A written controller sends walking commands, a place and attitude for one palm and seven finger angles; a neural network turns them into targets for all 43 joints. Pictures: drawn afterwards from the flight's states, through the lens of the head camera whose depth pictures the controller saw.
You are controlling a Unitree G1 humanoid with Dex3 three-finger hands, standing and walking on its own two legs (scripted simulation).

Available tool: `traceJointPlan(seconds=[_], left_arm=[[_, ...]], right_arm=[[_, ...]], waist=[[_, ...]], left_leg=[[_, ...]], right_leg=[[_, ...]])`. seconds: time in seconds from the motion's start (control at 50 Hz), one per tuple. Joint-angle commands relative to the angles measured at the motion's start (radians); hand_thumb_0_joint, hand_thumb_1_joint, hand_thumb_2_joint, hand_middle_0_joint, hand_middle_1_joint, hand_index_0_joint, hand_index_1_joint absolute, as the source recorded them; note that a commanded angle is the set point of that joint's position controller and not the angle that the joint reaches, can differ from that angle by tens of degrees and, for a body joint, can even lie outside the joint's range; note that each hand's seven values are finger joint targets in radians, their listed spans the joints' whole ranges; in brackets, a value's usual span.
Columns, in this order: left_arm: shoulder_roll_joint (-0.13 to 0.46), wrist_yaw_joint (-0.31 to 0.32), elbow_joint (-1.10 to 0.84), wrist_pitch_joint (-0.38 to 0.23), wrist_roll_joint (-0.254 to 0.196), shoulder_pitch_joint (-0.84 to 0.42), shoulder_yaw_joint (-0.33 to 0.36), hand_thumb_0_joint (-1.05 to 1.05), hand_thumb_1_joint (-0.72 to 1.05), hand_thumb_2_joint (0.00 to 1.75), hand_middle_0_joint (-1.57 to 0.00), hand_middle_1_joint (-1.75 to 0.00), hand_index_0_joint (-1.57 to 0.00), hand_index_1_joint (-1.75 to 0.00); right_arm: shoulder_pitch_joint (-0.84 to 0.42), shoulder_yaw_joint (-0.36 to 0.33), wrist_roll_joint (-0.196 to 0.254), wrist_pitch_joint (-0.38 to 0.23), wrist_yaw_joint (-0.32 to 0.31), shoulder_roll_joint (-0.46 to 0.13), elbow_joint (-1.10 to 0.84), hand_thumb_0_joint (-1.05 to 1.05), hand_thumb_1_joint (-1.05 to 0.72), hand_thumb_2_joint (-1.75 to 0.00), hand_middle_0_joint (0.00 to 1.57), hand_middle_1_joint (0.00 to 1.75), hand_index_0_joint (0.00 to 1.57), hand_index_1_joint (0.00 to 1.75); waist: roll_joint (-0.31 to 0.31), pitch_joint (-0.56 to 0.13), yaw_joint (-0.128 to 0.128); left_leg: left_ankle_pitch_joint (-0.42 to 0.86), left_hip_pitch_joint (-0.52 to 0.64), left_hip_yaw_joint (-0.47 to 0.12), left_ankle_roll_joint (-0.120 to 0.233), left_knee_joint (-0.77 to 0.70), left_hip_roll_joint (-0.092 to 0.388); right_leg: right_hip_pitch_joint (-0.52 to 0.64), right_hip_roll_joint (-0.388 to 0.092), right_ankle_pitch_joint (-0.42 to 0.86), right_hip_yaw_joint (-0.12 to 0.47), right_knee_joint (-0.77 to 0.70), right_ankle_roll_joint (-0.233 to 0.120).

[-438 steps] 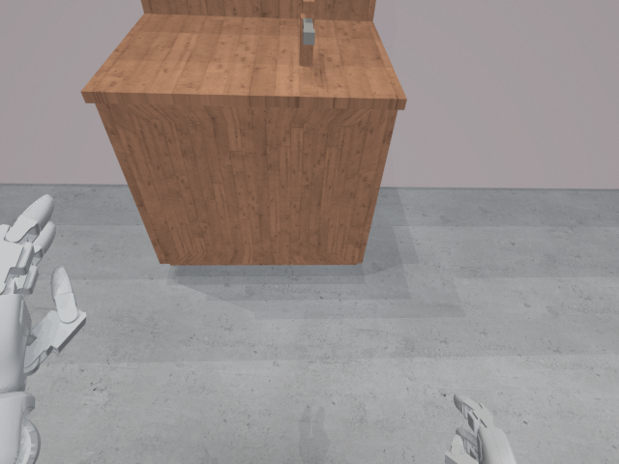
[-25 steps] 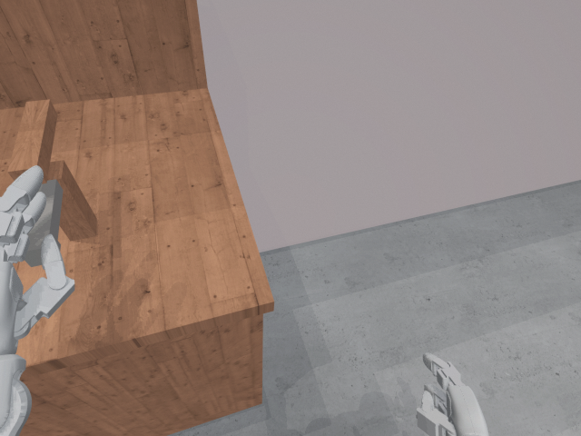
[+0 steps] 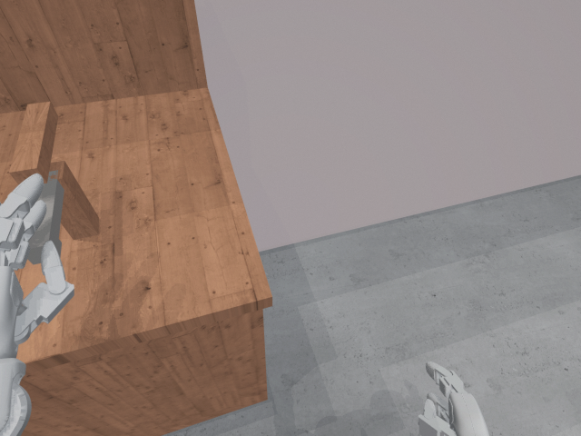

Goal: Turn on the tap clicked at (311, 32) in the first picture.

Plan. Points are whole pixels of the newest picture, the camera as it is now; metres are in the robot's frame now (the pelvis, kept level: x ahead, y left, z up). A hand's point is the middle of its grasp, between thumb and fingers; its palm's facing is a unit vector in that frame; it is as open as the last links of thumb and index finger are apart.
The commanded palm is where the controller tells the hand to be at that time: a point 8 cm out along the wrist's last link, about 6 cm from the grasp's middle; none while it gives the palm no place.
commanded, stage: shuffle to correct the standing spot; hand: left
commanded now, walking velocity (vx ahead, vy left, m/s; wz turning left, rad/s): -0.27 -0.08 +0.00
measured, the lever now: (41, 246) +0.28 +0.32 +0.13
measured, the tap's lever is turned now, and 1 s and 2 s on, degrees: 0 0 0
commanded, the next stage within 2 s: come to a stop and stand still in 0.26 s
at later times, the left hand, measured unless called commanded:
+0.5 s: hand (54, 379) +0.14 +0.22 +0.15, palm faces +0.36 -0.84 -0.42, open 7.4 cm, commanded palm +0.09 +0.26 +0.17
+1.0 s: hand out of the picture +0.06 +0.26 +0.16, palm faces +0.50 -0.80 -0.32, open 7.4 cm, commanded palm +0.02 +0.28 +0.17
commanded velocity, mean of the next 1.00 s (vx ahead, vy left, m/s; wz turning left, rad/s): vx -0.03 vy -0.03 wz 0.00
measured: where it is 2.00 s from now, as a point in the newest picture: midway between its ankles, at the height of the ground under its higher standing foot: outside the picture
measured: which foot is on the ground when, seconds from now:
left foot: down 0.00-0.74, up 0.76-0.98, down 1.00-1.00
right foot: down 0.00-0.58, up 0.60-0.72, down 0.74-1.00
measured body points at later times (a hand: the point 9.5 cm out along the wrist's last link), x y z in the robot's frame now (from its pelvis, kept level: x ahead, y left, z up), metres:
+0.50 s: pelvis -0.08 -0.02 -0.01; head -0.06 -0.01 +0.44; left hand +0.11 +0.26 +0.18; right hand +0.08 -0.26 -0.10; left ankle +0.02 +0.12 -0.74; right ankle +0.01 -0.15 -0.74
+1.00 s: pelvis -0.13 +0.00 -0.01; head -0.15 -0.01 +0.44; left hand +0.03 +0.30 +0.17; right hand +0.03 -0.24 -0.10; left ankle -0.12 +0.12 -0.74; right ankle -0.12 -0.09 -0.75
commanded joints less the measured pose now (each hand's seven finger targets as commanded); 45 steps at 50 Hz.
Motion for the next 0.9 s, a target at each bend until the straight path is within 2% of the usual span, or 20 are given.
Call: traceJointPlan(seconds=[0.0,0.16,0.22,0.34,0.4,0.42,0.48,0.52,0.56,0.58,0.6,0.62,0.68,0.7,0.72,0.74,0.76,0.78,0.82,0.88], left_arm=[[0.173,0.015,-0.241,-0.065,-0.009,-0.042,0.117,0.0,0.9,0.9,-0.2,-0.3,-0.2,-0.3],[0.179,0.007,-0.279,-0.072,-0.019,-0.005,0.132,0.0,0.9,0.9,-0.2,-0.3,-0.2,-0.3],[0.207,0.006,-0.277,-0.078,-0.02,0.012,0.167,0.0,0.9,0.9,-0.2,-0.3,-0.2,-0.3],[0.202,0.011,-0.27,-0.105,-0.013,-0.002,0.159,0.0,0.9,0.9,-0.2,-0.3,-0.2,-0.3],[0.206,0.031,-0.241,-0.099,-0.005,-0.001,0.148,0.0,0.9,0.9,-0.2,-0.3,-0.2,-0.3],[0.216,0.035,-0.242,-0.091,-0.003,-0.014,0.158,0.0,0.9,0.9,-0.2,-0.3,-0.2,-0.3],[0.189,0.049,-0.225,-0.076,0.002,-0.063,0.119,0.0,0.9,0.9,-0.2,-0.3,-0.2,-0.3],[0.205,0.047,-0.256,-0.078,0.003,-0.117,0.125,0.0,0.9,0.9,-0.2,-0.3,-0.2,-0.3],[0.168,0.04,-0.245,-0.07,0.01,-0.102,0.103,0.0,0.9,0.9,-0.2,-0.3,-0.2,-0.3],[0.169,0.033,-0.219,-0.059,0.014,-0.076,0.117,0.0,0.9,0.9,-0.2,-0.3,-0.2,-0.3],[0.166,0.021,-0.202,-0.057,0.015,-0.056,0.112,0.0,0.9,0.9,-0.2,-0.3,-0.2,-0.3],[0.195,0.018,-0.208,-0.067,0.01,-0.043,0.136,0.0,0.9,0.9,-0.2,-0.3,-0.2,-0.3],[0.198,0.012,-0.229,-0.066,-0.006,0.126,0.137,0.0,0.9,0.9,-0.2,-0.3,-0.2,-0.3],[0.242,0.008,-0.274,-0.066,-0.007,0.12,0.168,0.0,0.9,0.9,-0.2,-0.3,-0.2,-0.3],[0.274,0.008,-0.295,-0.072,-0.006,0.09,0.216,0.0,0.9,0.9,-0.2,-0.3,-0.2,-0.3],[0.239,0.011,-0.263,-0.07,-0.014,0.014,0.183,0.0,0.9,0.9,-0.2,-0.3,-0.2,-0.3],[0.168,0.006,-0.185,-0.062,-0.012,-0.012,0.124,0.0,0.9,0.9,-0.2,-0.3,-0.2,-0.3],[0.161,0.005,-0.176,-0.071,-0.009,-0.054,0.097,0.0,0.9,0.9,-0.2,-0.3,-0.2,-0.3],[0.173,0.008,-0.16,-0.088,0.003,-0.179,0.086,0.0,0.9,0.9,-0.2,-0.3,-0.2,-0.3],[0.157,0.028,-0.112,-0.096,0.023,-0.222,0.059,0.0,0.9,0.9,-0.2,-0.3,-0.2,-0.3]], right_arm=[[-0.066,-0.056,0.004,-0.042,-0.005,-0.122,-0.171,0.0,-0.9,-0.9,0.2,0.3,0.2,0.3],[-0.071,-0.063,0.006,-0.027,0.0,-0.119,-0.19,0.0,-0.9,-0.9,0.2,0.3,0.2,0.3],[-0.077,-0.07,0.006,-0.026,-0.002,-0.119,-0.187,0.0,-0.9,-0.9,0.2,0.3,0.2,0.3],[-0.048,-0.073,0.008,-0.036,0.001,-0.118,-0.178,0.0,-0.9,-0.9,0.2,0.3,0.2,0.3],[-0.02,-0.07,0.006,-0.046,-0.008,-0.12,-0.146,0.0,-0.9,-0.9,0.2,0.3,0.2,0.3],[-0.025,-0.069,-0.001,-0.052,-0.014,-0.128,-0.13,0.0,-0.9,-0.9,0.2,0.3,0.2,0.3],[-0.03,-0.052,0.005,-0.062,-0.03,-0.126,-0.115,0.0,-0.9,-0.9,0.2,0.3,0.2,0.3],[-0.049,-0.054,0.007,-0.078,-0.037,-0.139,-0.114,0.0,-0.9,-0.9,0.2,0.3,0.2,0.3],[-0.072,-0.06,0.011,-0.087,-0.035,-0.151,-0.128,0.0,-0.9,-0.9,0.2,0.3,0.2,0.3],[-0.098,-0.069,0.012,-0.09,-0.03,-0.142,-0.138,0.0,-0.9,-0.9,0.2,0.3,0.2,0.3],[-0.102,-0.076,0.012,-0.091,-0.019,-0.122,-0.137,0.0,-0.9,-0.9,0.2,0.3,0.2,0.3],[-0.104,-0.074,0.016,-0.098,-0.011,-0.109,-0.143,0.0,-0.9,-0.9,0.2,0.3,0.2,0.3],[-0.078,-0.064,-0.011,-0.092,0.007,-0.108,-0.114,0.0,-0.9,-0.9,0.2,0.3,0.2,0.3],[-0.071,-0.067,-0.019,-0.074,0.007,-0.106,-0.106,0.0,-0.9,-0.9,0.2,0.3,0.2,0.3],[-0.057,-0.071,-0.029,-0.058,0.01,-0.123,-0.09,0.0,-0.9,-0.9,0.2,0.3,0.2,0.3],[-0.052,-0.051,-0.031,-0.05,0.008,-0.12,-0.065,0.0,-0.9,-0.9,0.2,0.3,0.2,0.3],[-0.052,-0.055,-0.016,-0.066,0.006,-0.123,-0.069,0.0,-0.9,-0.9,0.2,0.3,0.2,0.3],[-0.053,-0.056,-0.012,-0.084,0.002,-0.138,-0.063,0.0,-0.9,-0.9,0.2,0.3,0.2,0.3],[-0.078,-0.044,-0.008,-0.101,-0.012,-0.136,-0.043,0.0,-0.9,-0.9,0.2,0.3,0.2,0.3],[-0.072,-0.041,-0.012,-0.131,-0.03,-0.12,-0.048,0.0,-0.9,-0.9,0.2,0.3,0.2,0.3]], waist=[[0.083,-0.204,-0.004],[0.099,-0.222,-0.005],[0.079,-0.214,-0.005],[0.009,-0.159,-0.018],[-0.087,-0.188,-0.026],[-0.056,-0.195,-0.033],[-0.04,-0.166,-0.039],[0.055,-0.134,-0.044],[0.26,-0.119,-0.033],[0.342,-0.102,-0.007],[0.347,-0.088,-0.001],[0.308,-0.089,0.004],[0.161,-0.13,0.006],[0.013,-0.107,-0.002],[-0.137,-0.067,-0.012],[-0.163,-0.07,-0.017],[-0.178,-0.032,-0.03],[-0.138,0.026,-0.041],[-0.073,0.034,-0.041],[-0.099,-0.028,-0.014]], left_leg=[[0.305,0.044,0.043,-0.011,-0.045,-0.041],[0.252,-0.043,0.064,-0.007,-0.026,-0.005],[0.141,-0.086,0.079,-0.005,-0.024,-0.002],[-0.17,-0.165,0.091,-0.007,0.008,-0.041],[-0.197,0.009,0.095,-0.016,0.196,-0.101],[-0.184,0.076,0.093,-0.016,0.208,-0.109],[-0.22,0.032,0.025,-0.007,0.103,-0.092],[-0.333,0.001,-0.052,0.0,-0.011,-0.06],[-0.658,-0.307,-0.253,0.055,-0.285,0.059],[-0.75,-0.499,-0.306,0.094,-0.372,0.117],[-0.701,-0.56,-0.282,0.111,-0.362,0.127],[-0.614,-0.526,-0.231,0.114,-0.306,0.117],[-0.411,-0.31,-0.095,0.03,-0.056,0.011],[-0.296,-0.294,0.006,0.007,0.217,-0.065],[-0.208,-0.278,-0.003,0.002,0.514,-0.098],[-0.186,-0.361,-0.023,-0.012,0.685,-0.098],[-0.173,-0.397,-0.073,-0.008,0.725,-0.077],[-0.121,-0.397,-0.08,-0.006,0.742,-0.052],[-0.097,-0.35,-0.071,0.002,0.648,-0.021],[-0.12,-0.16,0.024,0.036,0.321,-0.05]], right_leg=[[0.075,0.091,0.28,-0.045,0.029,-0.005],[0.049,0.083,0.296,-0.04,0.1,0.007],[0.022,0.082,0.253,-0.032,0.097,0.012],[-0.099,0.048,-0.096,0.007,-0.013,0.003],[-0.297,-0.029,-0.425,0.071,-0.164,-0.041],[-0.35,-0.032,-0.47,0.079,-0.182,-0.051],[-0.281,0.005,-0.472,0.021,-0.087,-0.037],[-0.251,0.048,-0.457,0.001,-0.003,-0.021],[0.012,0.144,-0.304,-0.038,0.378,-0.001],[0.136,0.168,-0.264,-0.053,0.596,-0.005],[0.17,0.164,-0.253,-0.058,0.668,-0.02],[0.153,0.148,-0.283,-0.057,0.616,-0.03],[0.102,0.093,-0.358,-0.039,0.103,-0.093],[0.004,-0.026,-0.407,0.134,-0.059,-0.133],[-0.19,-0.205,-0.522,0.428,-0.21,-0.208],[-0.221,-0.276,-0.609,0.458,-0.197,-0.255],[-0.245,-0.252,-0.681,0.497,-0.203,-0.253],[-0.275,-0.229,-0.613,0.452,-0.196,-0.236],[-0.257,-0.206,-0.476,0.352,-0.159,-0.224],[-0.187,-0.164,-0.43,0.261,-0.116,-0.195]])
